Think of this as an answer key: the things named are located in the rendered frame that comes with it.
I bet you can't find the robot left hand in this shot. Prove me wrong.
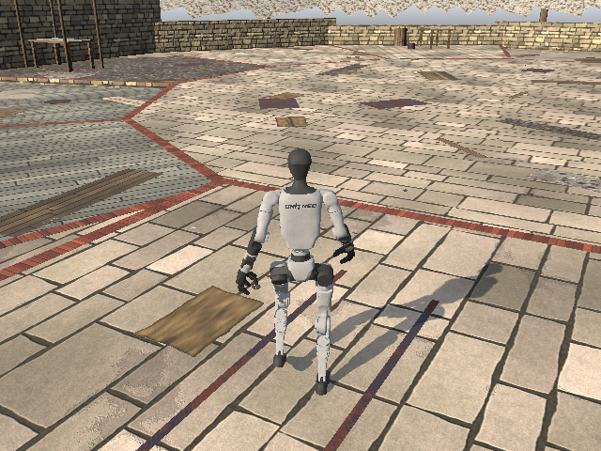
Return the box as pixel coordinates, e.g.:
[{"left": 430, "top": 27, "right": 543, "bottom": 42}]
[{"left": 236, "top": 269, "right": 258, "bottom": 295}]

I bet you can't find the robot left upper arm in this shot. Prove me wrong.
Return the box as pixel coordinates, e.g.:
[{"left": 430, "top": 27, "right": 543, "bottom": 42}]
[{"left": 254, "top": 190, "right": 281, "bottom": 243}]

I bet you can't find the robot right hand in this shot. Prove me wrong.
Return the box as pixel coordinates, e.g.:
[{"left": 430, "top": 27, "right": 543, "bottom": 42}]
[{"left": 333, "top": 247, "right": 355, "bottom": 264}]

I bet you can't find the robot right forearm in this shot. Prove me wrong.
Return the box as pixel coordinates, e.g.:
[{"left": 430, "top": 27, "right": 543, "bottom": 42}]
[{"left": 338, "top": 224, "right": 354, "bottom": 252}]

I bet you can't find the left robot thigh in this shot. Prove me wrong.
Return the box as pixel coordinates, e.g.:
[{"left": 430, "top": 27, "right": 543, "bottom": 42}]
[{"left": 270, "top": 261, "right": 290, "bottom": 308}]

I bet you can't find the robot right shin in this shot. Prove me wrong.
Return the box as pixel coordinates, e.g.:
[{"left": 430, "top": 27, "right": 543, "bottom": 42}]
[{"left": 316, "top": 318, "right": 331, "bottom": 382}]

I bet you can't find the robot left forearm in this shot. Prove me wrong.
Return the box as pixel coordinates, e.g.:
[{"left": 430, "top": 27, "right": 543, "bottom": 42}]
[{"left": 239, "top": 229, "right": 262, "bottom": 273}]

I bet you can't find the robot right upper arm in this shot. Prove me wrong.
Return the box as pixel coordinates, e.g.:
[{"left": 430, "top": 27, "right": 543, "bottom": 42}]
[{"left": 319, "top": 189, "right": 348, "bottom": 239}]

